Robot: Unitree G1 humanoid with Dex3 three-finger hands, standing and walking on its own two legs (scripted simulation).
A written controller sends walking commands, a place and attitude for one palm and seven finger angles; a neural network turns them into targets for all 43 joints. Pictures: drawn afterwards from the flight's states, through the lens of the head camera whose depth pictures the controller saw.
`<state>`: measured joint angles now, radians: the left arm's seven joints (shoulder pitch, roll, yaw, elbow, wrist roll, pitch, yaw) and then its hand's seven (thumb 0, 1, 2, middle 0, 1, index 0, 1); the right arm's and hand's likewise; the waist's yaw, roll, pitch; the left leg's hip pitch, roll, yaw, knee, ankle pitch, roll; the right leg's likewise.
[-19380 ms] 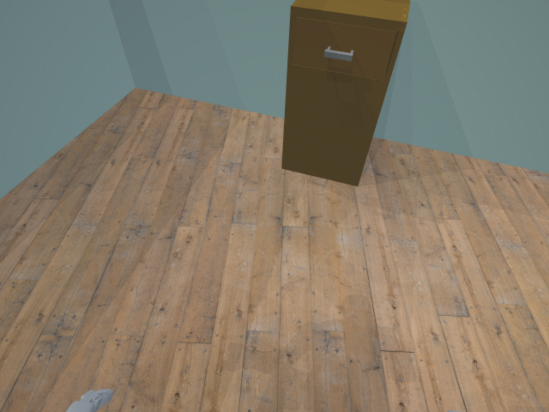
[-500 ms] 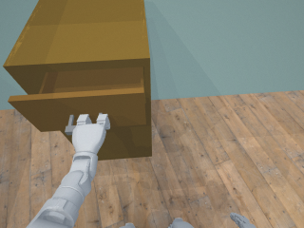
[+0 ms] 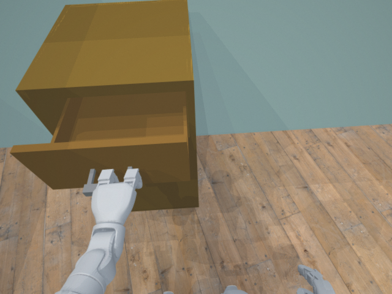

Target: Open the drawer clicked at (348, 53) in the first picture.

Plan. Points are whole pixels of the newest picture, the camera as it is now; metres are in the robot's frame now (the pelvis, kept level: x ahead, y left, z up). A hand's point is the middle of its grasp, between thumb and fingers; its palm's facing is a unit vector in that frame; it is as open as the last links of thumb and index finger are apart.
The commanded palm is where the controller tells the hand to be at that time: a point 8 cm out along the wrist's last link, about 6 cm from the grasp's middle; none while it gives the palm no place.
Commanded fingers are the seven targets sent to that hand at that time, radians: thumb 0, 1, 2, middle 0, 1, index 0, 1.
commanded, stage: pull the drawer open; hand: left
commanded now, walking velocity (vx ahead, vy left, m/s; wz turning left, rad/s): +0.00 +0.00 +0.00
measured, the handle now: (109, 180) +0.37 +0.22 -0.03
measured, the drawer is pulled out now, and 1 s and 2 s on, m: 0.16 0.28 0.30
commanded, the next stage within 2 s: open the thumb to release the handle in 1.62 s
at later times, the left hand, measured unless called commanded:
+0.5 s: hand (121, 231) +0.26 +0.18 -0.05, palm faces -0.02 -0.08 -1.00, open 5.5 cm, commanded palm +0.22 +0.21 +0.00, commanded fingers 0.00 0.90 0.90 -0.40 -1.35 -0.40 -1.35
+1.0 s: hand (117, 264) +0.20 +0.17 -0.05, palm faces -0.02 -0.10 -0.99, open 5.5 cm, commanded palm +0.15 +0.21 +0.00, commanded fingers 0.00 0.90 0.90 -0.40 -1.35 -0.40 -1.35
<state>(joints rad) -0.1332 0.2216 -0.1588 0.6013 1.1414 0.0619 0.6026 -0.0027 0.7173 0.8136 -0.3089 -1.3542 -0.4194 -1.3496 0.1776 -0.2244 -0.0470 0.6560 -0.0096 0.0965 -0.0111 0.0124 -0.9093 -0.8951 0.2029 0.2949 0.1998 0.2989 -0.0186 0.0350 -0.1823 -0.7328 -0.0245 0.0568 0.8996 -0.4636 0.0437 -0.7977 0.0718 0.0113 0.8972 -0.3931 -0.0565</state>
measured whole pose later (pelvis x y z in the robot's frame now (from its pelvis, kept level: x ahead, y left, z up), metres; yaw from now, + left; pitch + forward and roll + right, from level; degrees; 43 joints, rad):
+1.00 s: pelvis -0.01 -0.02 -0.01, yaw +0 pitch +14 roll +2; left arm 0.34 0.23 -0.18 0.21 1.16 0.02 0.62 0.02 0.71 0.79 -0.29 -1.35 -0.44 -1.33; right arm 0.07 -0.21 -0.01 0.60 -0.02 0.09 -0.01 0.01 -0.91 -0.90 0.20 0.30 0.20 0.30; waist 0.04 0.02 -0.17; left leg -0.70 -0.02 0.06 0.94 -0.48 0.02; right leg -0.79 0.08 0.01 0.97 -0.43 -0.09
